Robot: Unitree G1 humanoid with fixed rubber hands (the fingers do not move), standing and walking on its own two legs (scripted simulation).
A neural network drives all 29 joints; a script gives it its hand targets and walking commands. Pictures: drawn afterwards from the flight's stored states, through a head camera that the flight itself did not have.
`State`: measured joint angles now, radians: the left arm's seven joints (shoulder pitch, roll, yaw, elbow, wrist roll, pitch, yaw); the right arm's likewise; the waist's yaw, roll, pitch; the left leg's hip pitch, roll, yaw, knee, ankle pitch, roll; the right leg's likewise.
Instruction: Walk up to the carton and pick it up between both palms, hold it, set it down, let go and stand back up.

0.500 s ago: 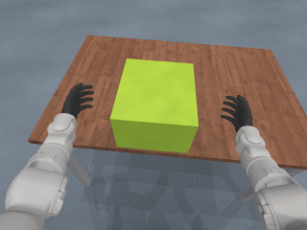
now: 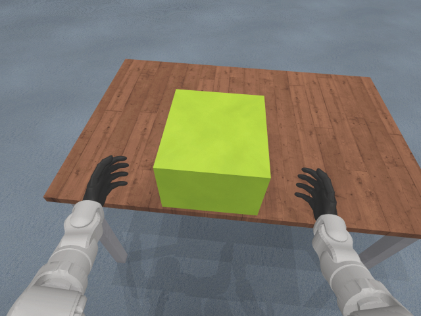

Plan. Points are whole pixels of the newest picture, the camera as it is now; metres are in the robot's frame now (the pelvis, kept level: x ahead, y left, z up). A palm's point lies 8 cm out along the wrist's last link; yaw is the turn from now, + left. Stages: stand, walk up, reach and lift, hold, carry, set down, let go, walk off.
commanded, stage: set down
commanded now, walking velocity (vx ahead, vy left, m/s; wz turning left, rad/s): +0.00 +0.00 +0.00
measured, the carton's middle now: (214, 149) +0.52 -0.02 -0.05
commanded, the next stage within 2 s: let go in 1.28 s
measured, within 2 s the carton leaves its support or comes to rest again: neither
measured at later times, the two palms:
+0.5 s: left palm (93, 235) +0.27 +0.24 -0.02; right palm (325, 244) +0.24 -0.22 -0.02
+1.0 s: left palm (94, 258) +0.24 +0.23 -0.04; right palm (329, 266) +0.21 -0.23 -0.04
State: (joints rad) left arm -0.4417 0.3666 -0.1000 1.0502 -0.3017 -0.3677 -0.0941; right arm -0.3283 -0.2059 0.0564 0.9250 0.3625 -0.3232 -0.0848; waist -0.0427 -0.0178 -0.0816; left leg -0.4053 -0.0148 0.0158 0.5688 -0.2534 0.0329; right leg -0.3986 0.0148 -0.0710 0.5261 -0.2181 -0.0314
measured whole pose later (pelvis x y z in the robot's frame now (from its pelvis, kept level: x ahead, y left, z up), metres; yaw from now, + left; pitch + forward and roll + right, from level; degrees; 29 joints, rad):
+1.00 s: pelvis +0.03 +0.00 +0.01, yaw -2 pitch -5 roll +0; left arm 0.05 0.29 -0.02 0.68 -0.13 -0.11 -0.06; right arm 0.10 -0.15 -0.01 0.74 0.10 -0.25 -0.05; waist 0.01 -0.02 0.06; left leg -0.08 -0.01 0.04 0.41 -0.25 0.03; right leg -0.09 0.03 -0.03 0.38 -0.21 -0.03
